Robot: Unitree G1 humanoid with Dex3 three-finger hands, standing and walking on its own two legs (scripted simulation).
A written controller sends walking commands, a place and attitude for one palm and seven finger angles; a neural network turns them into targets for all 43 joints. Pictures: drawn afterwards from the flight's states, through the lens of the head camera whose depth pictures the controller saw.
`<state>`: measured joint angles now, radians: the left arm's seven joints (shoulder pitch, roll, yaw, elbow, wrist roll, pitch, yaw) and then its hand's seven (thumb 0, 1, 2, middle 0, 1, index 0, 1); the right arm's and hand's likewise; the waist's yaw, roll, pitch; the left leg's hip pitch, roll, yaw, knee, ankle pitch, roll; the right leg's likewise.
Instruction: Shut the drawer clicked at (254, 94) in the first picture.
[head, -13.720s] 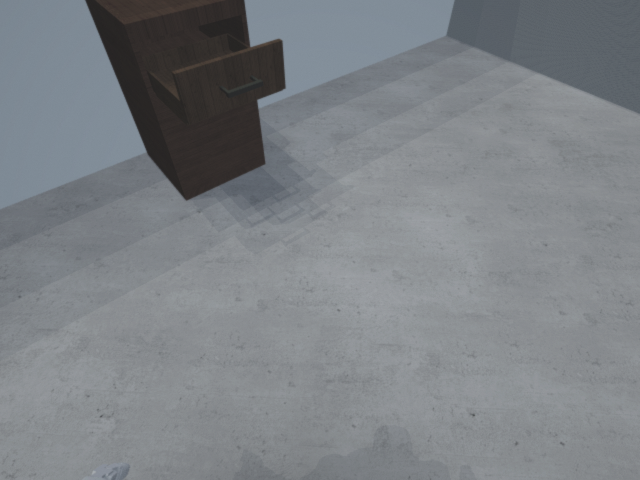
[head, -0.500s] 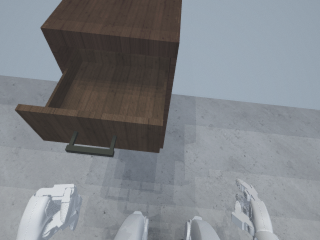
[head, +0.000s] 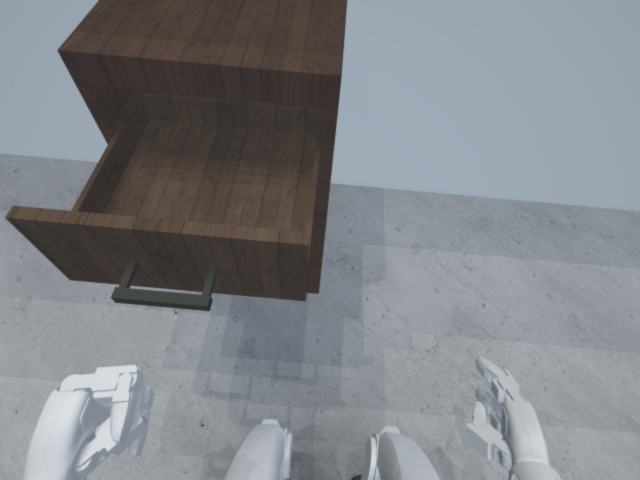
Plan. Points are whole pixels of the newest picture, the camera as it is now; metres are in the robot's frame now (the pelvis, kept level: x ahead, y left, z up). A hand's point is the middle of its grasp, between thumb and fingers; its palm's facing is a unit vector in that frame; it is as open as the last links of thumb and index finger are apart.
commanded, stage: bring the fist close to the handle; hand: left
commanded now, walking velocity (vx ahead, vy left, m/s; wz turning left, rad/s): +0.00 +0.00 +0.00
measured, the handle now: (167, 285) +0.36 +0.25 -0.04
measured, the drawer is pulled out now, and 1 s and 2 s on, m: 0.27 0.27 0.26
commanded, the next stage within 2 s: push the drawer shut in 1.22 s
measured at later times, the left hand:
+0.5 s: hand (168, 382) +0.23 +0.20 -0.01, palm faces -0.02 -1.00 -0.07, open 3.3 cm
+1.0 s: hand (182, 360) +0.26 +0.20 -0.05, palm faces -0.04 -1.00 -0.06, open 3.3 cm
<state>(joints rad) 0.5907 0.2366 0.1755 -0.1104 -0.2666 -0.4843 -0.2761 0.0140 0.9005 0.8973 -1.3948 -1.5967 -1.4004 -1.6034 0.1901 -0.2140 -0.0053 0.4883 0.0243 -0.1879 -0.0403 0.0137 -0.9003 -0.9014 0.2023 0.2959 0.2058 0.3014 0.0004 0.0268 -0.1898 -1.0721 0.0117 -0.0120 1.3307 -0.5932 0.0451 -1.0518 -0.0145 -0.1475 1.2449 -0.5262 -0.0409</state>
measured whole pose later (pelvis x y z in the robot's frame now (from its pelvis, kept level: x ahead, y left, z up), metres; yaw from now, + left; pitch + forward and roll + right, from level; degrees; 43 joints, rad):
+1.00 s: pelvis -0.01 +0.00 -0.06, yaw -2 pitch +28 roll -4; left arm 0.18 0.29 0.24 0.14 -0.29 -0.47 -0.31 0.02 0.90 0.90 -1.39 -1.60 -1.40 -1.60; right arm 0.15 -0.26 0.01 0.53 0.02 -0.12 -0.02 0.01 -0.90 -0.90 0.20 0.30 0.21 0.30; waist -0.02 0.02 -0.20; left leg -1.40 0.02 0.00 1.57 -0.65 0.05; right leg -1.39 -0.02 -0.14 1.49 -0.58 -0.05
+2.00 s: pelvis -0.03 +0.00 -0.06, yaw -1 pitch +27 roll -4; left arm -0.09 0.33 0.24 0.37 -0.25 -0.49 -0.31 -0.08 0.74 0.97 -1.40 -1.60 -1.40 -1.60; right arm 0.15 -0.28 0.04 0.59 0.01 -0.11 -0.06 0.01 -0.90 -0.90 0.20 0.30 0.21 0.30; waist -0.01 0.01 -0.18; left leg -1.43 0.00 -0.02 1.57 -0.62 0.05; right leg -1.40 -0.03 -0.16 1.48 -0.56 -0.05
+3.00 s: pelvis -0.03 +0.00 -0.06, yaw -2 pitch +30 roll -5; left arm -0.68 0.47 0.35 0.99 -0.14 -0.55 -0.30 -0.02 0.72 0.94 -1.40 -1.60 -1.40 -1.60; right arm 0.24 -0.29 0.06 0.64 -0.02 -0.02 -0.03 0.01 -0.90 -0.90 0.20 0.30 0.21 0.30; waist -0.12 0.02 -0.17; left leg -1.47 0.01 -0.01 1.55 -0.60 0.06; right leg -1.45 -0.02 -0.15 1.46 -0.53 -0.04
